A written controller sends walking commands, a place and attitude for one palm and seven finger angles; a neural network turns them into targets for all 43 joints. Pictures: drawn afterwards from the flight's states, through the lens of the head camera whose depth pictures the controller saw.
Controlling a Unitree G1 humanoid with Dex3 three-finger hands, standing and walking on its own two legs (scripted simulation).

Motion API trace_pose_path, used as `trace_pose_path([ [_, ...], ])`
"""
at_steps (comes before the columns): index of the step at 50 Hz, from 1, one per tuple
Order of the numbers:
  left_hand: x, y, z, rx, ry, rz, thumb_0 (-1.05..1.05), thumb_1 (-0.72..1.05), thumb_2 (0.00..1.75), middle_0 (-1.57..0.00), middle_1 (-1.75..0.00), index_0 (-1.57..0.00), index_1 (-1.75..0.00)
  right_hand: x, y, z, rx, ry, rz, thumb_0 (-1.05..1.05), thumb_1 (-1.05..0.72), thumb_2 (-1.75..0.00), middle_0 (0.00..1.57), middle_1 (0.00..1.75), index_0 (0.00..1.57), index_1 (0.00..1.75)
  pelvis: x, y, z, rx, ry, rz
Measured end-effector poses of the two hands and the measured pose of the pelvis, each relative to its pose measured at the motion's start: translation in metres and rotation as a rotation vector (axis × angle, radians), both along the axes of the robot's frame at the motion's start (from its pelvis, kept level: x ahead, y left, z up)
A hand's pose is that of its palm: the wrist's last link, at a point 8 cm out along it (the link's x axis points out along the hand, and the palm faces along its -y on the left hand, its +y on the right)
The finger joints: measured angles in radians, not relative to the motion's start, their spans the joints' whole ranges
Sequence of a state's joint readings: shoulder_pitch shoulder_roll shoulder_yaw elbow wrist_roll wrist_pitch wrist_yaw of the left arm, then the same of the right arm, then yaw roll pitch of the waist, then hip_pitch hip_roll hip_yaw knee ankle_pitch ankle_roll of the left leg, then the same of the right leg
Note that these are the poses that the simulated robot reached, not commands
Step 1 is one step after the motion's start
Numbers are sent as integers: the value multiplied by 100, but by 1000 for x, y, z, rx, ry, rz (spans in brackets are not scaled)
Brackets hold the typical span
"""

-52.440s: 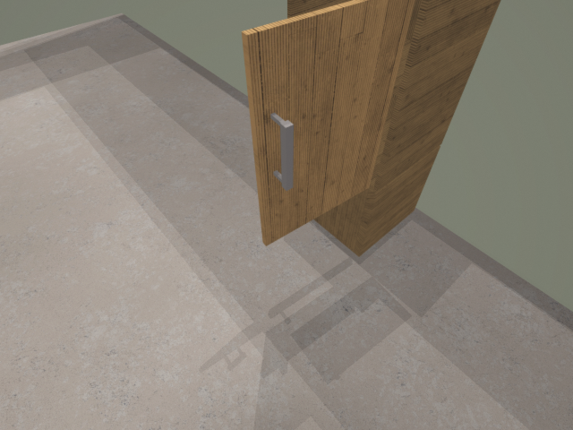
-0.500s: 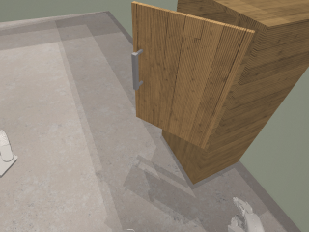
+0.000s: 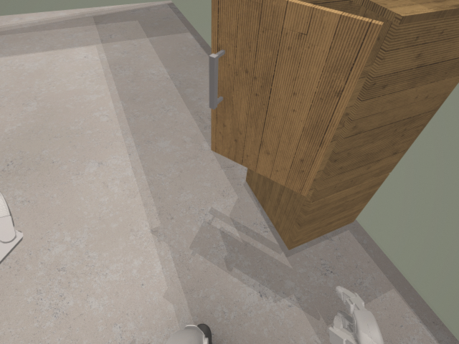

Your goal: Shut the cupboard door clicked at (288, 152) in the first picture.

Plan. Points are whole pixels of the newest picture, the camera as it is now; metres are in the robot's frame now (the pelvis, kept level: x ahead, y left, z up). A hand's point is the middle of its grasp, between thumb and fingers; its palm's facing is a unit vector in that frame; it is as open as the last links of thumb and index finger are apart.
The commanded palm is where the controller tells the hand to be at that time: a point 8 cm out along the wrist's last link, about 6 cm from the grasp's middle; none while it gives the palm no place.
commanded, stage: stop stepping back and stand still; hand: left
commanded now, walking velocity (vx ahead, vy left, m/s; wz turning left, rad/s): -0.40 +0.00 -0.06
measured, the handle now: (217, 80) +0.82 +0.13 +0.02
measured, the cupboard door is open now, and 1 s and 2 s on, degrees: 34 34 34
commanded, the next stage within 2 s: let the arm hang, fingers relaxed in 0.86 s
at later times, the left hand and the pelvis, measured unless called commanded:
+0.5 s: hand out of the picture +0.12 +0.32 +0.18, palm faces +0.53 -0.80 -0.28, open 7.5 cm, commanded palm +0.05 +0.34 +0.19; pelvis -0.10 +0.04 +0.00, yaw -2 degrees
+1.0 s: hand out of the picture +0.12 +0.31 +0.14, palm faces +0.41 -0.82 -0.39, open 7.4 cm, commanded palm none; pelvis -0.10 +0.05 +0.01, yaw -1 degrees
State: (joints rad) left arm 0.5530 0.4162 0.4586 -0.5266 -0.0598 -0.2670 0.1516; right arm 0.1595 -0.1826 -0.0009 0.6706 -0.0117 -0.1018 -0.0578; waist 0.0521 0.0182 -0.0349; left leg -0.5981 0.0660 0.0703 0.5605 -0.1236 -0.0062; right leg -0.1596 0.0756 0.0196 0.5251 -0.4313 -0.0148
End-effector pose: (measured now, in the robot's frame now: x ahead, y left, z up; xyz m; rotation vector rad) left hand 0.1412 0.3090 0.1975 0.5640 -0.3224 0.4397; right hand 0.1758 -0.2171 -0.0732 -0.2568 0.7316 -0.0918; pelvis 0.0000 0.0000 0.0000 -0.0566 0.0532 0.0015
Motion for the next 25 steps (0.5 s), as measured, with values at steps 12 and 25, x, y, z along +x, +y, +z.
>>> trace_pose_path([
  [12,-22,0,2,-46,20,-97,1,89,90,-21,-31,-21,-30,-64,-11,39,-8,-142,-105,1,-90,-90,20,30,20,30,-59,6,8,1,-67,16],
  [25,-67,46,-11,-149,-96,20,1,89,90,-21,-31,-21,-30,-173,-5,10,-114,63,-172,1,-90,-90,20,30,20,30,-101,40,4,16,-92,-27],
])
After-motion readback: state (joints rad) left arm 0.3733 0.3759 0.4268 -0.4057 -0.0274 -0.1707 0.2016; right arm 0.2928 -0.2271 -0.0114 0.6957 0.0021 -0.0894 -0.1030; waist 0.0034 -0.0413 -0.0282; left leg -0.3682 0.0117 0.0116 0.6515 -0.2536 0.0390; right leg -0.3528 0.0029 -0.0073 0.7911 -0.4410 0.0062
